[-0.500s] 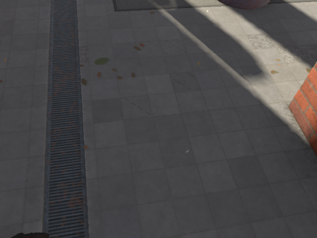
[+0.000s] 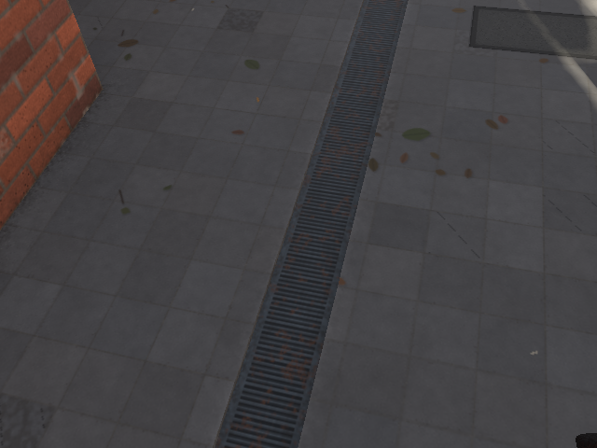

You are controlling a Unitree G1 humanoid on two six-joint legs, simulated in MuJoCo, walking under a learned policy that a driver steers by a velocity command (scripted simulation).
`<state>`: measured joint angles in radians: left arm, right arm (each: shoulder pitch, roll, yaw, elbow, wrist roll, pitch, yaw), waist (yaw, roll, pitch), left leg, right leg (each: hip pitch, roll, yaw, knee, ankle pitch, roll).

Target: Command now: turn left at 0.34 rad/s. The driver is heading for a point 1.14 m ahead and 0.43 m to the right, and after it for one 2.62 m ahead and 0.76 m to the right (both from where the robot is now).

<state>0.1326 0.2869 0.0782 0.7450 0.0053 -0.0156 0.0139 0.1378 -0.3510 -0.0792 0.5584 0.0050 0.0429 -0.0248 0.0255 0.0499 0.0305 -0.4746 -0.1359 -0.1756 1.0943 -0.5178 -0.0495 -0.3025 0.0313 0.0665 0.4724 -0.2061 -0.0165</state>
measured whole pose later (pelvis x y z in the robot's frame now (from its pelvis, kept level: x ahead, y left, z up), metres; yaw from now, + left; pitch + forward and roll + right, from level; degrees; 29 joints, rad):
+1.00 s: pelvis +0.04 -0.04 +0.00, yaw -34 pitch +3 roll +3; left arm 0.17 0.34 0.08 0.59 -0.02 0.05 0.04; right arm 0.07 -0.31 -0.09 0.65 0.00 -0.02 -0.03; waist 0.01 0.02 0.05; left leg -0.53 -0.07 -0.16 0.82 -0.28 -0.09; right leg -0.31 0.13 0.26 0.50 -0.22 -0.07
